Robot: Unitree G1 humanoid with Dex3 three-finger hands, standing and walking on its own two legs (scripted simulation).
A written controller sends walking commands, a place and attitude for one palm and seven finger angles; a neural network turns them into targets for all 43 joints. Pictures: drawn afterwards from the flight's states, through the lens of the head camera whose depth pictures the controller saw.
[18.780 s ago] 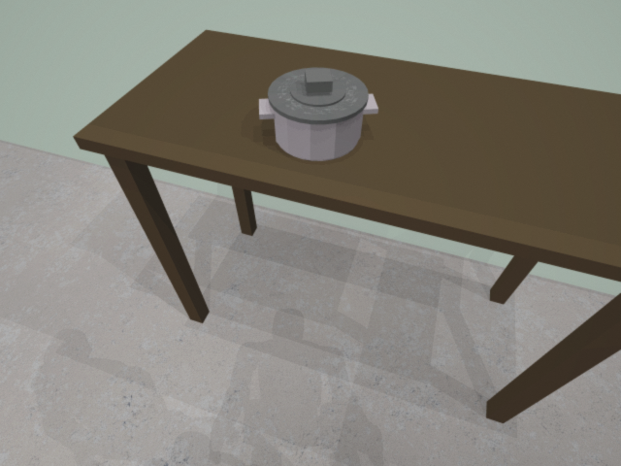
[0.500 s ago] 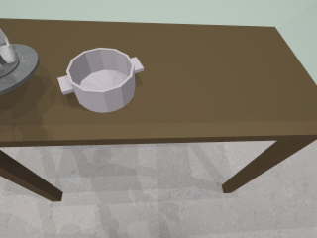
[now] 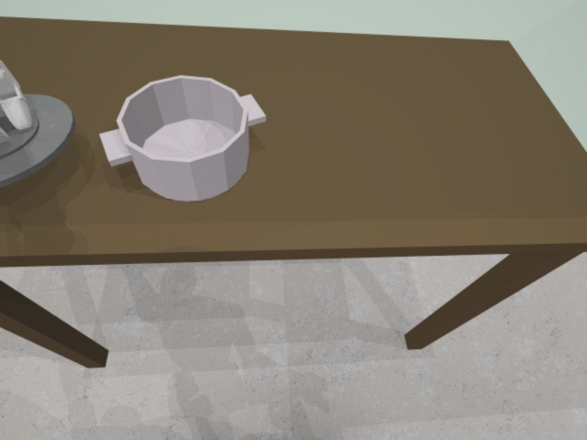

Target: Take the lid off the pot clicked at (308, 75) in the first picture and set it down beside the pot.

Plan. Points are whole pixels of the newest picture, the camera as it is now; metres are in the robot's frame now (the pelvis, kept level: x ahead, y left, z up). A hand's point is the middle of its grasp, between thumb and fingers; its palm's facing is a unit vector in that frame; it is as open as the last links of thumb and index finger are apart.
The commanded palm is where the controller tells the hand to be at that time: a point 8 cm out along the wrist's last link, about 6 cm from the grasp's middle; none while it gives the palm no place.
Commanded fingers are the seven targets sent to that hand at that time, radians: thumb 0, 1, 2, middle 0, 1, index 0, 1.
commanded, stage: lower the lid onto the table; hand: left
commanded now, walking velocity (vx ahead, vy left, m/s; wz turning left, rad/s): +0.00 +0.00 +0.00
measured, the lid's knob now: out of the picture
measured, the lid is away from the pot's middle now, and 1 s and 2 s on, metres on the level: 0.23 0.24 0.24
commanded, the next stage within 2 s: open the fingers wide in 0.58 s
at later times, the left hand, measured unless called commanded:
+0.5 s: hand out of the picture +0.49 +0.32 +0.13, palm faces -0.47 -0.24 -0.85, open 5.2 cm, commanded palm +0.55 +0.33 +0.19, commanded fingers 0.00 0.71 0.93 -0.71 -1.08 -1.05 -1.17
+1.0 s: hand out of the picture +0.46 +0.32 +0.11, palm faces -0.44 -0.11 -0.89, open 5.4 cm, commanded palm +0.50 +0.32 +0.18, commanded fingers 0.00 0.44 0.74 -0.54 -1.03 -0.73 -1.08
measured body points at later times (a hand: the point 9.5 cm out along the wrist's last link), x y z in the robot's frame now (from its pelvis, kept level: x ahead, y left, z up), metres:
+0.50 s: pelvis +0.00 +0.00 -0.01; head +0.09 +0.02 +0.43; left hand +0.51 +0.33 +0.18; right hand -0.06 -0.28 -0.11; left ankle -0.03 +0.07 -0.73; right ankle -0.01 -0.15 -0.73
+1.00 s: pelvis -0.02 +0.00 -0.01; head +0.07 +0.03 +0.43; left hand +0.48 +0.32 +0.17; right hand -0.02 -0.27 -0.12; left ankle -0.03 +0.07 -0.73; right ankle -0.01 -0.15 -0.73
